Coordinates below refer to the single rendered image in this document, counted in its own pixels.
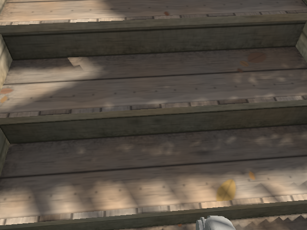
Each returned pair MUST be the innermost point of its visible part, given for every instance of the robot right thigh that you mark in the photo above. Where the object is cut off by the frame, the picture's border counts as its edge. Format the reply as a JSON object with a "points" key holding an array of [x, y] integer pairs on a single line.
{"points": [[214, 223]]}

